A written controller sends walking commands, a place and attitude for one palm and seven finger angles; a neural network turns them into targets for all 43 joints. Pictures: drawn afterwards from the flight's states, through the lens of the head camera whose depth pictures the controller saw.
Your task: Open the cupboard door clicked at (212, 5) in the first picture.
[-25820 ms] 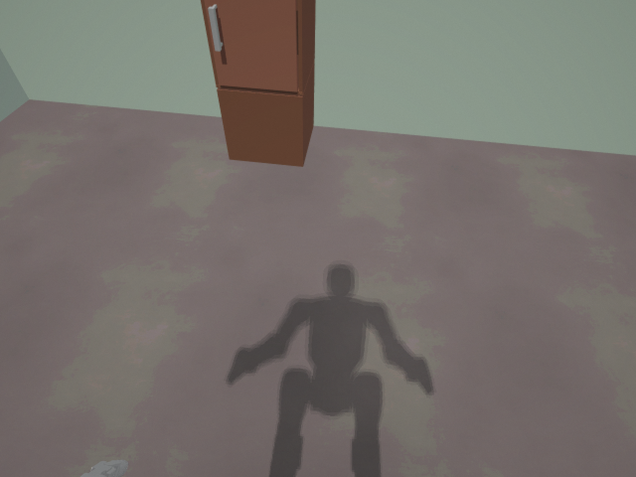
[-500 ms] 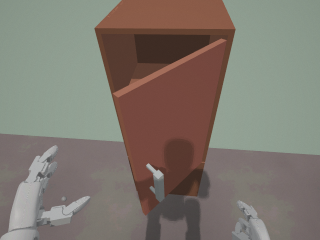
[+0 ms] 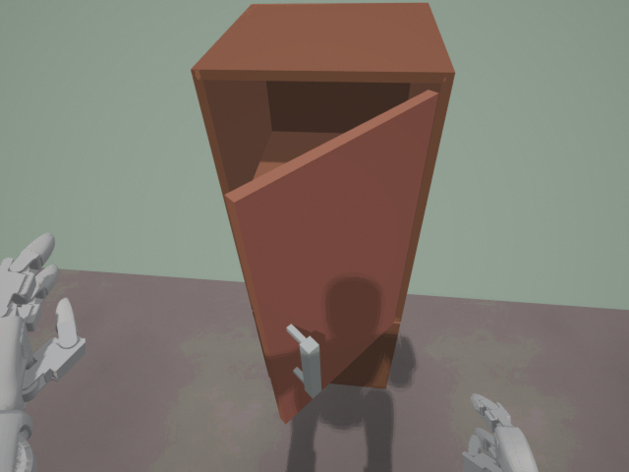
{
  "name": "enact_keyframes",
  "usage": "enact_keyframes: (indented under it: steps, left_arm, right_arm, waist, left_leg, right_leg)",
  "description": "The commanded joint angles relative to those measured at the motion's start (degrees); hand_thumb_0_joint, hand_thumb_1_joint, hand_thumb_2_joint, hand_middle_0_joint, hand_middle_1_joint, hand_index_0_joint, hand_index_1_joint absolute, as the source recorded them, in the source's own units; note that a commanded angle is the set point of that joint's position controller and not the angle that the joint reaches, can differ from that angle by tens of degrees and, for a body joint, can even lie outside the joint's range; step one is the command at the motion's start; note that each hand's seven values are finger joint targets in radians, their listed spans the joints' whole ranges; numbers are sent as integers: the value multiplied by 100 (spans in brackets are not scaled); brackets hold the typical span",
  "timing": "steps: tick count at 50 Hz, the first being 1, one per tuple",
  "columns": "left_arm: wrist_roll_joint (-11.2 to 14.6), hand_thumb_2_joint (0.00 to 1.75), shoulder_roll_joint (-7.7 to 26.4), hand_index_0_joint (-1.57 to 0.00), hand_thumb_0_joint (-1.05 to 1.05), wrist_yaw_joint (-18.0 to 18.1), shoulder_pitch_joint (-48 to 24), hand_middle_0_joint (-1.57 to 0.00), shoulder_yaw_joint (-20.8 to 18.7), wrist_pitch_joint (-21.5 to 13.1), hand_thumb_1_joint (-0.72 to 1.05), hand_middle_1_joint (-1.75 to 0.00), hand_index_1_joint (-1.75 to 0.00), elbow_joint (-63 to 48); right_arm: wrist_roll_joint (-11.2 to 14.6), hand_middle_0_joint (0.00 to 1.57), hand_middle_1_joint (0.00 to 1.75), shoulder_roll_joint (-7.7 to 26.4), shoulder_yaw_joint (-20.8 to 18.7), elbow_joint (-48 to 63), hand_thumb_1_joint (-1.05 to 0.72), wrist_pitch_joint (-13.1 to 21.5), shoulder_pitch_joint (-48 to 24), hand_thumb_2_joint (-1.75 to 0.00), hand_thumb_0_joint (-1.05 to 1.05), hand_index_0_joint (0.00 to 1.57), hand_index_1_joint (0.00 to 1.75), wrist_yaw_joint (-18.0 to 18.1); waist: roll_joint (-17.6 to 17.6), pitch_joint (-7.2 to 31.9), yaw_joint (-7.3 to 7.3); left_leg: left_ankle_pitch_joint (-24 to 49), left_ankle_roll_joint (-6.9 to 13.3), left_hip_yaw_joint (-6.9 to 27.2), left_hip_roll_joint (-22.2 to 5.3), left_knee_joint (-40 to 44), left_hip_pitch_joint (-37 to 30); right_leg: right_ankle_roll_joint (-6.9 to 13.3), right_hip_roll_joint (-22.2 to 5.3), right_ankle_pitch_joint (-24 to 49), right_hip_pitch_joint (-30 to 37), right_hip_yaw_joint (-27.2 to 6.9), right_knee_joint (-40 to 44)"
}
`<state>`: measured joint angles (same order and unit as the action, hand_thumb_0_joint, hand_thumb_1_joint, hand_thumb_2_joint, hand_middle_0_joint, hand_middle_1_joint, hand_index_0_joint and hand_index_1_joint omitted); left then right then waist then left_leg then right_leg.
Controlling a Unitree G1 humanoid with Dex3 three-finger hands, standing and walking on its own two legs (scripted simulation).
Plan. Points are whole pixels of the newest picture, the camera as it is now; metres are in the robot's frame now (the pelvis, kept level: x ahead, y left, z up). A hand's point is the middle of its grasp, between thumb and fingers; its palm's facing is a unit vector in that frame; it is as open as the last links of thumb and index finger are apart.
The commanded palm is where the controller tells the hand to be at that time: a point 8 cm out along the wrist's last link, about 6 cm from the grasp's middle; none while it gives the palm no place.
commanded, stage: draw the hand back to the body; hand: left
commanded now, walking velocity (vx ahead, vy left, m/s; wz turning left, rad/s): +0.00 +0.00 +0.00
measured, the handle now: (303, 361) +0.32 +0.07 -0.10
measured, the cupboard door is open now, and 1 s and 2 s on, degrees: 49 49 49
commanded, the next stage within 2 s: step back with the hand held close in 0.16 s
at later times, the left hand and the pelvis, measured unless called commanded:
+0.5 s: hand (71, 349) +0.18 +0.26 +0.15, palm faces +0.39 -0.80 -0.47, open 7.4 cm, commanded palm +0.12 +0.30 +0.17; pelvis -0.02 +0.01 +0.00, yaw -1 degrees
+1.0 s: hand (9, 416) +0.11 +0.28 +0.15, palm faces +0.40 -0.77 -0.49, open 7.4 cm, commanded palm +0.05 +0.32 +0.17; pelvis -0.09 +0.02 -0.01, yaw +0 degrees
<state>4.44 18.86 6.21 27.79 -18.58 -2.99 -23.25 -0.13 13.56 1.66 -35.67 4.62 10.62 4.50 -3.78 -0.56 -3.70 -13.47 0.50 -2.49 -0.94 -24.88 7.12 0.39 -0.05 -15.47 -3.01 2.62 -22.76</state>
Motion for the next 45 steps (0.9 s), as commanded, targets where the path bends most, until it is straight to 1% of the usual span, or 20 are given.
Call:
enact_keyframes:
  steps: [1, 5, 9, 11, 13, 14, 15, 16, 17, 18, 19, 20, 23, 26, 29, 32, 34, 35, 41, 45]
  left_arm:
    - [-52, 90, 1249, -20, 0, 142, -544, -20, -785, -471, 90, -30, -30, -1367]
    - [-52, 90, 1203, -20, 0, 158, -484, -20, -770, -496, 90, -30, -30, -1290]
    - [-60, 90, 1112, -20, 0, 136, -472, -20, -699, -520, 90, -30, -30, -1146]
    - [-44, 90, 1066, -20, 0, 122, -458, -20, -666, -526, 90, -30, -30, -1071]
    - [-55, 90, 1102, -20, 0, 118, -476, -20, -703, -555, 90, -30, -30, -1090]
    - [-54, 90, 1253, -20, 0, 138, -866, -20, -782, -562, 90, -30, -30, -1091]
    - [-120, 90, 1797, -20, 0, 160, -1254, -20, -1351, -746, 90, -30, -30, -1281]
    - [-137, 90, 1442, -20, 0, 113, -707, -20, -1112, -765, 90, -30, -30, -837]
    - [-148, 90, 1286, -20, 0, 81, -466, -20, -956, -776, 90, -30, -30, -783]
    - [-153, 90, 1239, -20, 0, 73, -332, -20, -908, -815, 90, -30, -30, -869]
    - [-158, 90, 1263, -20, 0, 80, -275, -20, -920, -862, 90, -30, -30, -1016]
    - [-151, 90, 1241, -20, 0, 89, -86, -20, -920, -873, 90, -30, -30, -1031]
    - [-134, 90, 1363, -20, 0, 139, 127, -20, -1024, -882, 90, -30, -30, -1266]
    - [-125, 90, 1516, -20, 0, 193, 280, -20, -1187, -896, 90, -30, -30, -1492]
    - [-114, 90, 1605, -20, 0, 229, 339, -20, -1296, -927, 90, -30, -30, -1654]
    - [-116, 90, 1540, -20, 0, 255, 442, -20, -1282, -945, 90, -30, -30, -1596]
    - [-129, 90, 1523, -20, 0, 268, 475, -20, -1288, -978, 90, -30, -30, -1606]
    - [-134, 90, 1459, -20, 0, 263, 479, -20, -1228, -984, 90, -30, -30, -1610]
    - [-242, 90, 1445, -20, 0, 306, 421, -20, -1327, -1114, 90, -30, -30, -1688]
    - [-293, 90, 1435, -20, 0, 316, 238, -20, -1315, -1188, 90, -30, -30, -1855]
  right_arm:
    - [14, 20, 30, 522, -229, 935, -90, 412, -850, -90, 0, 20, 30, 91]
    - [6, 20, 30, 525, -241, 880, -90, 486, -834, -90, 0, 20, 30, 101]
    - [13, 20, 30, 547, -273, 820, -90, 519, -833, -90, 0, 20, 30, 90]
    - [9, 20, 30, 545, -278, 819, -90, 513, -830, -90, 0, 20, 30, 81]
    - [1, 20, 30, 545, -293, 812, -90, 532, -839, -90, 0, 20, 30, 85]
    - [11, 20, 30, 563, -284, 768, -90, 523, -863, -90, 0, 20, 30, 98]
    - [49, 20, 30, 658, -274, 963, -90, 377, -825, -90, 0, 20, 30, 97]
    - [10, 20, 30, 589, -286, 843, -90, 282, -789, -90, 0, 20, 30, 93]
    - [-4, 20, 30, 598, -298, 890, -90, 208, -781, -90, 0, 20, 30, 74]
    - [-13, 20, 30, 615, -318, 916, -90, 159, -773, -90, 0, 20, 30, 64]
    - [-17, 20, 30, 632, -337, 941, -90, 120, -806, -90, 0, 20, 30, 74]
    - [-18, 20, 30, 627, -341, 979, -90, 80, -750, -90, 0, 20, 30, 70]
    - [-7, 20, 30, 634, -385, 1088, -90, -30, -717, -90, 0, 20, 30, 83]
    - [17, 20, 30, 627, -418, 1182, -90, -103, -718, -90, 0, 20, 30, 116]
    - [23, 20, 30, 641, -447, 1246, -90, -155, -752, -90, 0, 20, 30, 126]
    - [34, 20, 30, 649, -467, 1285, -90, -158, -680, -90, 0, 20, 30, 120]
    - [28, 20, 30, 669, -471, 1298, -90, -151, -718, -90, 0, 20, 30, 120]
    - [43, 20, 30, 659, -467, 1320, -90, -133, -698, -90, 0, 20, 30, 109]
    - [38, 20, 30, 716, -470, 1358, -90, 17, -647, -90, 0, 20, 30, 92]
    - [20, 20, 30, 709, -476, 1341, -90, 123, -591, -90, 0, 20, 30, 86]
  waist:
    - [-196, 353, -44]
    - [14, 208, -32]
    - [-32, 132, -21]
    - [153, 97, -17]
    - [115, 146, -34]
    - [131, 139, -12]
    - [362, -327, 251]
    - [472, -208, 273]
    - [529, -161, 277]
    - [422, 24, 284]
    - [127, 160, 276]
    - [29, 395, 279]
    - [157, 787, 285]
    - [80, 992, 263]
    - [-64, 998, 258]
    - [12, 875, 277]
    - [-176, 789, 280]
    - [-88, 730, 290]
    - [-226, 464, 308]
    - [-121, 403, 347]
  left_leg:
    - [991, 105, 112, -8, 337, -486]
    - [962, 95, 130, -11, 383, -438]
    - [890, 96, 94, -9, 414, -468]
    - [830, 108, 111, -21, 452, -488]
    - [801, 116, 86, -18, 454, -512]
    - [724, 115, 103, -6, 466, -492]
    - [383, 198, 218, -108, 258, -54]
    - [394, 203, 232, -85, 120, -78]
    - [499, 188, 229, -82, 85, -67]
    - [618, 174, 211, -110, 86, -76]
    - [839, 171, 203, -117, 129, -72]
    - [1032, 158, 197, -157, 168, -110]
    - [1568, 145, 198, -220, 178, -165]
    - [2021, 145, 243, -294, 172, -112]
    - [1967, 143, 306, -333, 220, 122]
    - [1502, 147, 327, -400, 313, 422]
    - [1085, 180, 425, -430, 439, 733]
    - [821, 182, 439, -468, 483, 857]
    - [-1369, 389, 806, -669, 964, 2275]
    - [-1765, 388, 805, -623, 792, 2507]
  right_leg:
    - [52, -37, 1112, -426, -103, 512]
    - [50, -14, 1074, -430, -90, 568]
    - [42, -7, 961, -474, -110, 664]
    - [23, 1, 880, -510, -106, 684]
    - [18, -5, 849, -502, -125, 696]
    - [26, -14, 752, -498, -143, 754]
    - [-25, -269, 792, -1183, -599, 1042]
    - [-15, -365, 770, -1224, -600, 1091]
    - [-11, -387, 822, -1249, -577, 1072]
    - [-12, -410, 922, -1190, -542, 975]
    - [-12, -405, 1189, -1064, -451, 834]
    - [-19, -394, 1376, -936, -425, 683]
    - [-71, -319, 1841, -754, -342, 417]
    - [-81, -255, 2095, -615, -288, 145]
    - [-91, -199, 1991, -572, -283, -16]
    - [-105, -157, 1689, -610, -316, -87]
    - [-96, -136, 1456, -550, -317, -166]
    - [-99, -120, 1298, -561, -324, -212]
    - [-124, 10, 586, -71, -393, -679]
    - [-110, -30, 218, -204, -501, -618]
